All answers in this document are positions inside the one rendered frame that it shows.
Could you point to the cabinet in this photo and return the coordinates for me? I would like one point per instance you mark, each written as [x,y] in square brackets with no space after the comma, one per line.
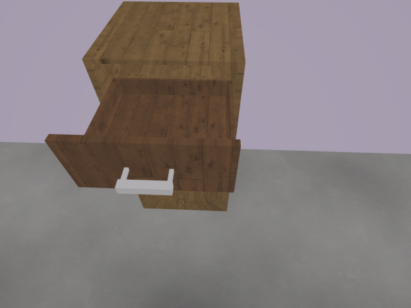
[172,40]

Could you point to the drawer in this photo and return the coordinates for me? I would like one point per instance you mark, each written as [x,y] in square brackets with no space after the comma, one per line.
[152,125]

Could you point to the handle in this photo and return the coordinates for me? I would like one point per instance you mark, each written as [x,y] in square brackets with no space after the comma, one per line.
[154,187]

